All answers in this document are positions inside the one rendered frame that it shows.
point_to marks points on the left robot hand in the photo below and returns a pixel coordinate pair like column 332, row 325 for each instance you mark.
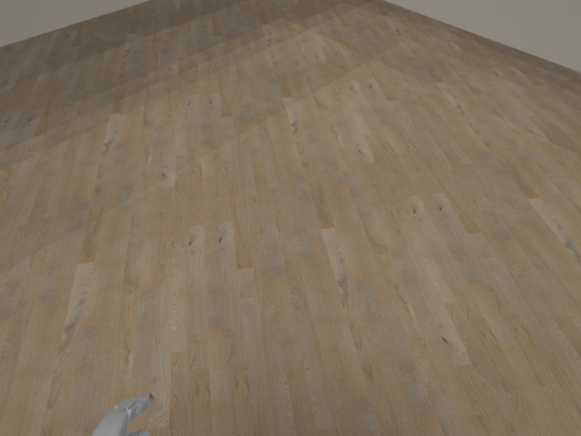
column 114, row 423

